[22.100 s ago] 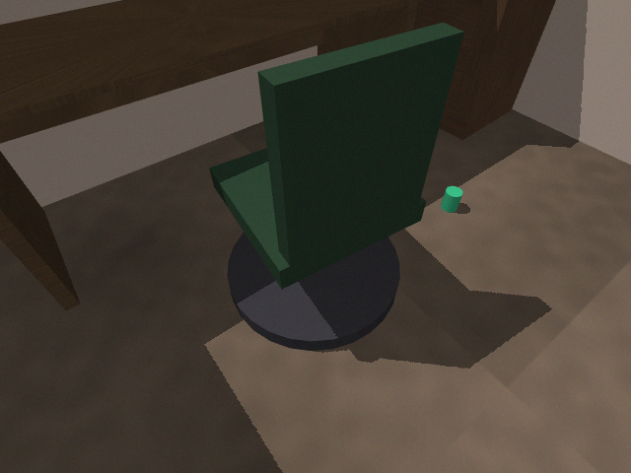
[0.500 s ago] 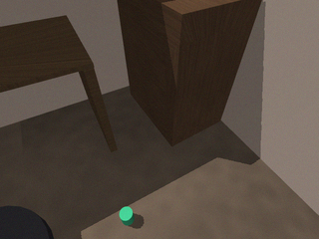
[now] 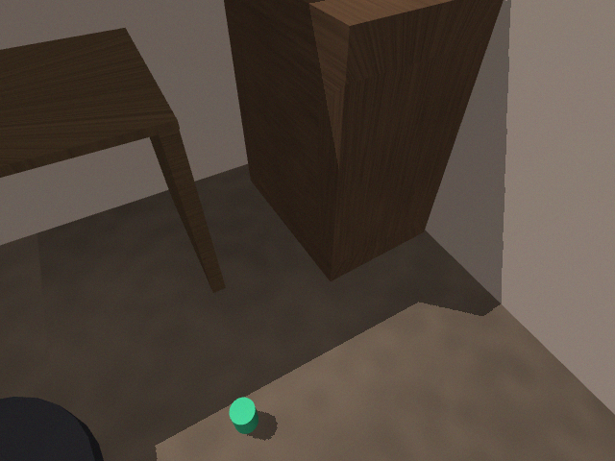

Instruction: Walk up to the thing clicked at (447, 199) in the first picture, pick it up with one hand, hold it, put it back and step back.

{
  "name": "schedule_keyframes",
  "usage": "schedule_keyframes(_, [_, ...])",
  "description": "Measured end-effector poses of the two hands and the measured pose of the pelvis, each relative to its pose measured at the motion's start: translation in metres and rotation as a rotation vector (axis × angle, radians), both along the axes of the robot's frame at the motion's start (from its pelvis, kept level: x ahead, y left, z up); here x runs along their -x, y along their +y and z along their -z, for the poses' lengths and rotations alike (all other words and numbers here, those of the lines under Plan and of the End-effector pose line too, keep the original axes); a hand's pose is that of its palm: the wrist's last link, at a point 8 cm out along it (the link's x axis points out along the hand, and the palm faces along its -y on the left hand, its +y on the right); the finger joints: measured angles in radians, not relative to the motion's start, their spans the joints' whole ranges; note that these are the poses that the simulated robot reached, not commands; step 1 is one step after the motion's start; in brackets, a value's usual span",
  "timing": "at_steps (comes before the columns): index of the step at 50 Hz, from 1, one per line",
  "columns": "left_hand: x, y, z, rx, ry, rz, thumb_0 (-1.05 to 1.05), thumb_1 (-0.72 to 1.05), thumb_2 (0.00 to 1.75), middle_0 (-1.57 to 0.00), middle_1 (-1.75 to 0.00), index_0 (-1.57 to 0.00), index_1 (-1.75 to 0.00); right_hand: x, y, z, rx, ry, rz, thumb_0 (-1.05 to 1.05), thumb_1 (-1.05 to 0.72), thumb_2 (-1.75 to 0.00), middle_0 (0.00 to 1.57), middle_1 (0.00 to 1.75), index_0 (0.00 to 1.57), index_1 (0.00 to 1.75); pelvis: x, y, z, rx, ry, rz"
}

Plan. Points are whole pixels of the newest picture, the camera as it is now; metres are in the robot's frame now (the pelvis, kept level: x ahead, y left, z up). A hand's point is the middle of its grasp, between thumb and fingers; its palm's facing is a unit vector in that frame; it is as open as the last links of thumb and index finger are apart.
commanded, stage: stand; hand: left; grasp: from above
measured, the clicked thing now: (244, 415) +0.40 +0.21 -0.73
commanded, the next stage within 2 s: rise first in 0.54 s
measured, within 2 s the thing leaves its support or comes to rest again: neither
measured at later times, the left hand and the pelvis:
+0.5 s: hand out of the picture +0.07 +0.25 -0.16, palm faces -0.04 -0.94 -0.34, open 7.4 cm; pelvis +0.01 +0.00 +0.00, yaw +0 degrees
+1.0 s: hand out of the picture +0.16 +0.25 -0.18, palm faces -0.09 -0.92 -0.37, open 11.2 cm; pelvis -0.01 +0.00 -0.03, yaw -1 degrees
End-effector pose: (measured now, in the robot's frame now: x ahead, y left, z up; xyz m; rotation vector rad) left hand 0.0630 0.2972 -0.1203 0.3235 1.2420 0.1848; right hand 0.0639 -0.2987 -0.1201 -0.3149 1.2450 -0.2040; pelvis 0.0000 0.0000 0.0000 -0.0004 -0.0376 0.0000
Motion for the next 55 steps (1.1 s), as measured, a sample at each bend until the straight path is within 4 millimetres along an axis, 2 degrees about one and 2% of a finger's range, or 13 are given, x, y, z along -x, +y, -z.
schedule_keyframes(33, [-0.008,0.001,0.001,-0.001,0.006,-0.003,0.00,0.90,0.90,-0.20,-0.30,-0.20,-0.31,-0.011,0.002,0.000,0.000,-0.002,-0.006,0.01,-0.91,-0.90,0.21,0.30,0.21,0.30,-0.008,0.001,0.000,0.000,0.008,-0.001])
schedule_keyframes(36, [-0.025,-0.003,0.001,0.005,-0.071,-0.033,0.00,0.86,0.92,-0.20,-0.34,-0.18,-0.35,-0.018,0.007,-0.001,0.000,-0.078,-0.001,0.01,-0.92,-0.91,0.21,0.30,0.21,0.30,-0.004,0.001,0.003,0.000,0.043,-0.008])
schedule_keyframes(42, [-0.078,-0.004,0.012,0.022,-0.138,0.008,0.00,0.60,0.94,-0.17,-0.58,-0.16,-0.59,-0.021,0.026,0.006,-0.032,-0.147,0.009,0.01,-0.94,-0.91,0.20,0.30,0.20,0.30,0.008,-0.002,0.015,0.003,0.130,-0.003])
schedule_keyframes(45, [-0.094,-0.002,0.015,0.011,-0.154,0.047,0.00,0.42,0.94,-0.14,-0.74,-0.13,-0.73,-0.017,0.032,0.011,-0.046,-0.162,0.033,0.01,-0.95,-0.91,0.20,0.30,0.21,0.30,0.008,-0.002,0.022,0.002,0.161,0.006])
schedule_keyframes(49, [-0.095,-0.001,0.019,-0.020,-0.116,0.091,0.00,0.14,0.96,-0.10,-0.90,-0.11,-0.88,-0.013,0.038,0.016,-0.063,-0.175,0.049,0.01,-0.95,-0.91,0.21,0.30,0.21,0.30,0.006,0.001,0.029,0.007,0.185,0.009])
schedule_keyframes(55, [-0.079,0.000,0.041,-0.047,-0.047,0.099,0.00,-0.26,0.98,-0.09,-1.01,-0.09,-1.01,-0.026,0.041,0.028,-0.067,-0.235,0.027,0.01,-0.94,-0.91,0.21,0.30,0.21,0.30,0.006,0.006,0.047,0.012,0.242,0.011])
